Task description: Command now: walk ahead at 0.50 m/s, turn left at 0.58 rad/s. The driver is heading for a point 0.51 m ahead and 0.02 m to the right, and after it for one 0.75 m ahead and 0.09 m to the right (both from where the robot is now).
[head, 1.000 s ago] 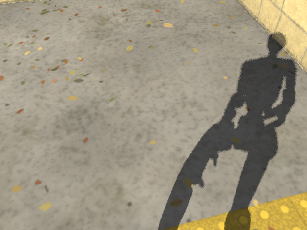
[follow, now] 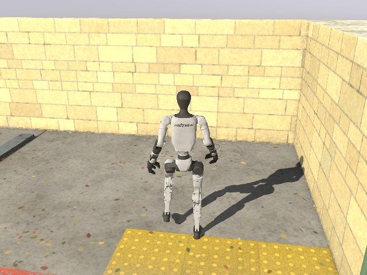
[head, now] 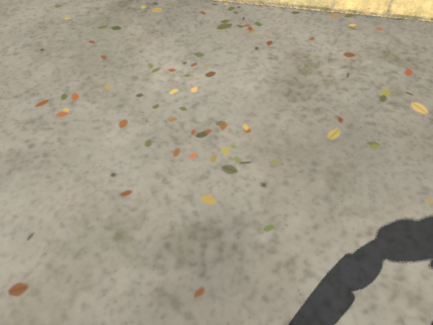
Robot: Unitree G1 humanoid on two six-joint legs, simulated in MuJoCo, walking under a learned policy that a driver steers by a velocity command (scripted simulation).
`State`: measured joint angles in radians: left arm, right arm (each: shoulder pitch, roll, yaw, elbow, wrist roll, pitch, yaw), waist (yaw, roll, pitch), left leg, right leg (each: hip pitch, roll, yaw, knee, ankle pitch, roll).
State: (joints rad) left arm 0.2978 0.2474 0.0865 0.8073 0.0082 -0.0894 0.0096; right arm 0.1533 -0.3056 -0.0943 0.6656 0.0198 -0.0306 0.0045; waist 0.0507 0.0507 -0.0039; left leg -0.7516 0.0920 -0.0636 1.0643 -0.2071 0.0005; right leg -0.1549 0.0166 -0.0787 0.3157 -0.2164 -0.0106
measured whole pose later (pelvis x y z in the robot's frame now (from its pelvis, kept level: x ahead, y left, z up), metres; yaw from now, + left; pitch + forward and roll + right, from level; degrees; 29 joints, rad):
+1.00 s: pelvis +0.55 +0.06 +0.00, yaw -10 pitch +3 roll +0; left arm 0.30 0.27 0.07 0.71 -0.01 -0.05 -0.01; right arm 0.13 -0.28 -0.05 0.67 -0.01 -0.10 -0.01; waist 0.03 0.02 0.02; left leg -0.64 0.09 -0.08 1.07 -0.32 -0.05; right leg -0.26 0.12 0.06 0.39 -0.18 -0.11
